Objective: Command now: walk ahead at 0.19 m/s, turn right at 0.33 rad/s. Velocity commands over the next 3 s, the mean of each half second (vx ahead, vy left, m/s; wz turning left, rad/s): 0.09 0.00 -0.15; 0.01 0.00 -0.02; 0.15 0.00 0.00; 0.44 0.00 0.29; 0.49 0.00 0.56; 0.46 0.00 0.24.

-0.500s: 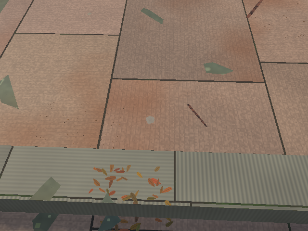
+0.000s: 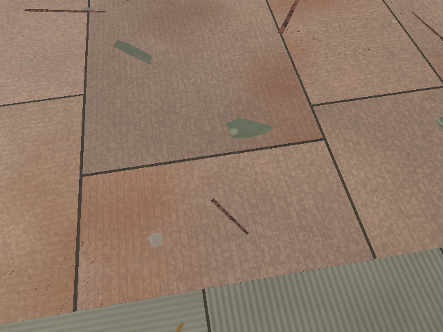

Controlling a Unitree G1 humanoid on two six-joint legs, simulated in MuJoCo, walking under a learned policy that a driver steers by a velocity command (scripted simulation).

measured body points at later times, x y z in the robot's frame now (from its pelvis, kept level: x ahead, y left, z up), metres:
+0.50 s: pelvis +0.21 +0.12 +0.08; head +0.25 +0.12 +0.52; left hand +0.29 +0.38 -0.06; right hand +0.34 -0.11 -0.04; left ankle +0.31 +0.17 -0.60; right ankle +0.11 -0.03 -0.51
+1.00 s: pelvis +0.29 +0.13 +0.14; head +0.28 +0.13 +0.59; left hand +0.37 +0.39 +0.01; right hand +0.37 -0.12 +0.00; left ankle +0.32 +0.17 -0.60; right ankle +0.32 -0.02 -0.60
